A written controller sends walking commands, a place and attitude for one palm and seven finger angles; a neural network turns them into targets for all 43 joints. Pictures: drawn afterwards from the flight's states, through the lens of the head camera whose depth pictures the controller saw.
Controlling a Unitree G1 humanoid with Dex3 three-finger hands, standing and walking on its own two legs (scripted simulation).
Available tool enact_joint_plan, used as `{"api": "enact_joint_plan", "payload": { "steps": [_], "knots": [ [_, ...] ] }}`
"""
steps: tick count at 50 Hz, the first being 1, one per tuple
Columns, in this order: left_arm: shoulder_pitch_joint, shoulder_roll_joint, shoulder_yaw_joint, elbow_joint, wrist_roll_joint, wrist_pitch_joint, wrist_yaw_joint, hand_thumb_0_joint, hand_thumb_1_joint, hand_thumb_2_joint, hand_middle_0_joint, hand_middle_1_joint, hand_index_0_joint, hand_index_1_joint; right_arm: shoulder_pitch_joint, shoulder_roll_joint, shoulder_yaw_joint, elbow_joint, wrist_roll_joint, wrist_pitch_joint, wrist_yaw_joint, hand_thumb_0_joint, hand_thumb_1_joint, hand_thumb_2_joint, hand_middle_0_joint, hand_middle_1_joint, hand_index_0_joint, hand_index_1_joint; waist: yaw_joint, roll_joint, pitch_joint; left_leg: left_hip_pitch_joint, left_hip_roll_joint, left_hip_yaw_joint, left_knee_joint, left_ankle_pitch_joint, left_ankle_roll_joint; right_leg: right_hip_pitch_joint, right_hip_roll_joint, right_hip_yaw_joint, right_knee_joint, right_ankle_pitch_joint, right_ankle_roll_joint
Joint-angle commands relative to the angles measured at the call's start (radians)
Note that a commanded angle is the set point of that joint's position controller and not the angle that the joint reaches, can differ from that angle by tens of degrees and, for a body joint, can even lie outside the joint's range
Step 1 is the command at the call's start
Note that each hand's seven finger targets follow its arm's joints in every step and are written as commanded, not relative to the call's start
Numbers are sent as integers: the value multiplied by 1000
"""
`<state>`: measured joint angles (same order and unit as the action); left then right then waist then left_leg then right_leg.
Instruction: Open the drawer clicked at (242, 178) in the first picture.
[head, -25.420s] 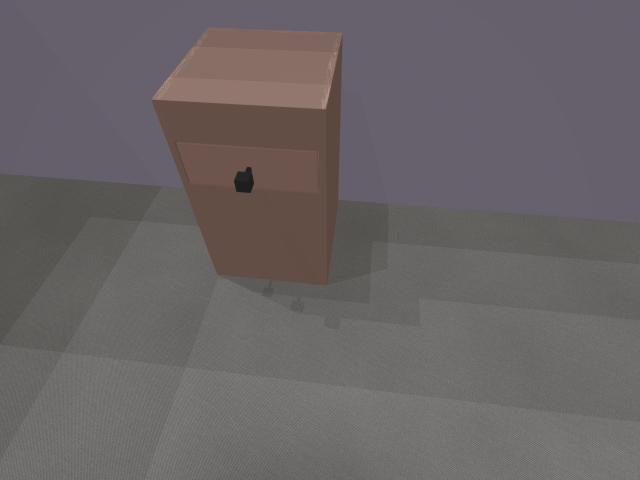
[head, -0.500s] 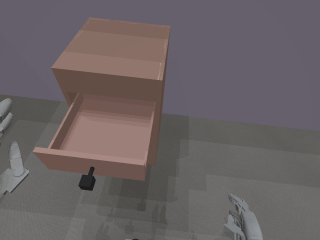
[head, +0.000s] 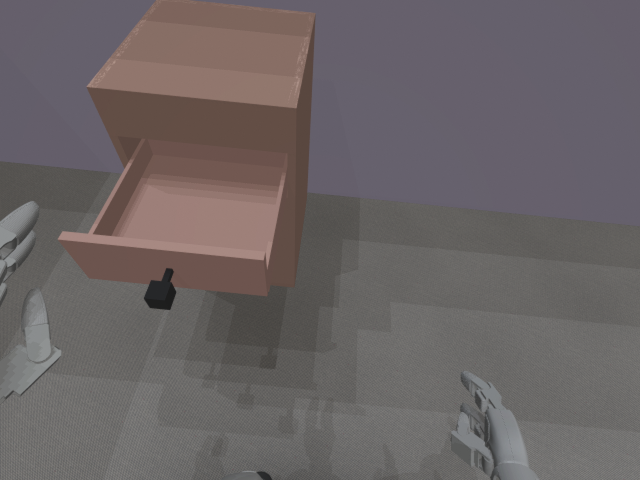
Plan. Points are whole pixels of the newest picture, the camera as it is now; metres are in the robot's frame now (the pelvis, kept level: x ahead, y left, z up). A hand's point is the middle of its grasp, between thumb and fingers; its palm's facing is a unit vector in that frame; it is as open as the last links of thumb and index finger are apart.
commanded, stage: stop stepping back and stand still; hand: left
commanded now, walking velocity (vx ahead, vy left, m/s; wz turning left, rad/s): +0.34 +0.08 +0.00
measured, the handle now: (163, 286) +0.46 +0.32 -0.21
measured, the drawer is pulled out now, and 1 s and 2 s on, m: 0.30 0.30 0.30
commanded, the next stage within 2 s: let the arm hang, fingers relaxed in 0.62 s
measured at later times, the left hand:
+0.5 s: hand (11, 442) +0.13 +0.22 +0.17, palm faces +0.37 -0.77 -0.52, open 7.4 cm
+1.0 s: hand out of the picture +0.03 +0.17 -0.16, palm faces +0.06 -0.98 -0.18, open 7.4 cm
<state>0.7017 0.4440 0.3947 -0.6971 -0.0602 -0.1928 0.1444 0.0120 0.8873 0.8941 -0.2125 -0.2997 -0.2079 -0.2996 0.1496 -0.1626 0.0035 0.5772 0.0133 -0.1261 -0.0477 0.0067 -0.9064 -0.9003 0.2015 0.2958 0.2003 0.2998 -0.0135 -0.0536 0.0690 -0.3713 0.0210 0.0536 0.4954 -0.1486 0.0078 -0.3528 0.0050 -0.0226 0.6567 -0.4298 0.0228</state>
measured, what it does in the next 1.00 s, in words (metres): steps on the spot: left foot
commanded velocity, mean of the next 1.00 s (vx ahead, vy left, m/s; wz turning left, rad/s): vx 0.08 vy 0.02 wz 0.00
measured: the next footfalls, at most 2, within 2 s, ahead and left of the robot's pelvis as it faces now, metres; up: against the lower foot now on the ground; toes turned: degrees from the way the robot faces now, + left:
left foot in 0.28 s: +0.01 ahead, +0.10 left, +0.00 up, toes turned +6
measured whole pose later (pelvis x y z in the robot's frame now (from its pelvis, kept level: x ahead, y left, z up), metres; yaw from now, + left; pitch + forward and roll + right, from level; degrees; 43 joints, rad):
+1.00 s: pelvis -0.04 -0.01 +0.00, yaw +5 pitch -2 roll +0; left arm 0.24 0.19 -0.01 0.83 0.02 0.06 0.01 0.01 0.91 0.89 -0.20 -0.30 -0.19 -0.30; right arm 0.15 -0.18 0.02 0.86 -0.02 0.00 0.00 0.00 -0.91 -0.90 0.20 0.30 0.20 0.30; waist -0.02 -0.03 0.07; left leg -0.24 -0.02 0.03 0.53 -0.26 0.02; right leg -0.22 0.01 0.04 0.54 -0.30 0.00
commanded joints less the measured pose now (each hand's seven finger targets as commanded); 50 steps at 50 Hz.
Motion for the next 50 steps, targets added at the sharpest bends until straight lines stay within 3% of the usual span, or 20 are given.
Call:
{"api": "enact_joint_plan", "payload": {
  "steps": [1,3,6,11,12,13,14,17,21,24,27,32,35,36,38,41,43,44,47,50],
  "knots": [
    [22,126,145,-124,9,-66,36,0,900,900,-200,-300,-200,-300,-52,-156,-51,-139,9,-25,-9,0,-900,-900,200,300,200,300,1,53,-75,-163,39,-23,50,-451,14,207,-103,75,-346,-38,-52],
    [-56,116,122,-69,5,-48,34,0,900,900,-200,-300,-200,-300,-28,-147,-74,-117,11,-8,-14,0,-900,-900,200,300,200,300,-1,-235,-57,-59,-47,-46,592,-336,-14,-162,-376,483,-607,-468,-183],
    [-90,85,88,-33,7,-50,20,0,900,900,-200,-300,-200,-300,-29,-141,-61,-94,-3,5,-16,0,-900,-900,200,300,200,300,-39,-105,-82,-41,-7,-61,604,-204,-2,-157,-287,241,-499,-260,-148],
    [-77,78,55,-127,45,-64,40,0,900,900,-200,-300,-200,-300,-9,-146,-39,-92,-17,-56,-42,0,-900,-900,200,300,200,300,-18,-17,-139,153,-16,23,-111,-272,65,17,-205,136,-367,-197,-106],
    [-89,83,53,-170,40,-76,43,0,900,900,-200,-300,-200,-300,1,-157,-41,-101,-22,-70,-46,0,-900,-900,200,300,200,300,-20,109,-128,156,30,-34,-258,-280,85,77,-139,92,-226,-113,-78],
    [-92,93,64,-203,39,-90,44,0,900,900,-200,-300,-200,-300,0,-185,-53,-116,-29,-78,-48,0,-900,-900,200,300,200,300,-8,288,-122,168,161,-220,-323,-268,137,49,-33,11,-6,-16,-38],
    [-77,106,76,-190,43,-88,43,0,900,900,-200,-300,-200,-300,-5,-178,-61,-128,-18,-77,-42,0,-900,-900,200,300,200,300,-2,338,-123,216,256,-312,-259,-117,170,-55,12,-76,153,-9,-6],
    [-37,110,102,-148,37,-77,34,0,900,900,-200,-300,-200,-300,13,-135,-47,-78,-4,-84,-16,0,-900,-900,200,300,200,300,-16,254,-26,88,250,-283,-236,-72,184,-119,-30,-2,264,-35,-20],
    [-42,99,109,-88,31,-81,24,0,900,900,-200,-300,-200,-300,-8,-173,-52,-75,0,-66,-12,0,-900,-900,200,300,200,300,5,138,-63,-57,153,-120,-46,-119,101,269,-20,-38,-222,137,-19],
    [-90,118,127,-43,30,-92,22,0,900,900,-200,-300,-200,-300,-4,-152,-74,-92,11,-42,-9,0,-900,-900,200,300,200,300,1,-175,-101,-154,-41,-18,403,-368,28,207,-337,503,-523,-201,-150],
    [-70,78,94,-24,21,-100,14,0,900,900,-200,-300,-200,-300,5,-146,-71,-75,4,-17,0,0,-900,-900,200,300,200,300,-25,-82,-94,-110,2,-69,459,-240,17,129,-298,343,-485,-56,-158],
    [-68,72,53,-113,38,-85,34,0,900,900,-200,-300,-200,-300,-19,-131,-38,-95,-9,-29,-26,0,-900,-900,200,300,200,300,-14,-1,-90,180,-8,6,-51,-164,46,34,-208,155,-437,-73,-115],
    [-99,88,55,-203,37,-92,43,0,900,900,-200,-300,-200,-300,-34,-171,-48,-128,-12,-36,-33,0,-900,-900,200,300,200,300,10,228,-106,180,191,-254,-209,-53,111,79,-51,45,-144,140,-23],
    [-239,-116,-297,710,143,109,-101,0,900,900,-200,-300,-200,-300,-11,-327,-104,132,-37,-45,72,0,-900,-900,200,300,200,300,-62,250,-24,8,207,-294,-76,136,119,-66,-72,-22,98,198,-18],
    [-279,-154,-291,784,101,197,-120,0,900,900,-200,-300,-200,-300,60,-200,-68,94,-42,35,56,0,-900,-900,200,300,200,300,-35,117,-123,50,243,-344,-75,327,170,-71,-36,52,186,-96,-13],
    [-337,-130,-308,972,104,179,-122,0,900,900,-200,-300,-200,-300,59,-225,-55,96,-46,57,43,0,-900,-900,200,300,200,300,17,-74,-229,258,158,-213,61,744,113,69,-38,37,-68,257,-17],
    [-364,-61,-308,1143,94,180,-121,0,900,900,-200,-300,-200,-300,47,-207,-54,132,-21,73,38,0,-900,-900,200,300,200,300,11,-14,-193,148,50,-130,46,400,34,228,-111,135,-151,636,-56],
    [-406,-46,-316,1210,90,185,-121,0,900,900,-200,-300,-200,-300,47,-199,-50,153,-23,82,40,0,-900,-900,200,300,200,300,2,122,-136,138,34,-119,-4,291,20,194,-124,148,-156,614,-71],
    [-441,-61,-340,1408,80,188,-117,0,900,900,-200,-300,-200,-300,32,-161,-36,220,-27,114,36,0,-900,-900,200,300,200,300,6,11,-107,170,34,-94,-25,184,14,201,-108,161,-211,573,-65],
    [-443,-84,-358,1539,74,190,-118,0,900,900,-200,-300,-200,-300,39,-155,-26,288,-24,120,30,0,-900,-900,200,300,200,300,7,138,-88,204,51,-108,-86,106,21,185,-82,149,-261,380,-57]
  ]
}}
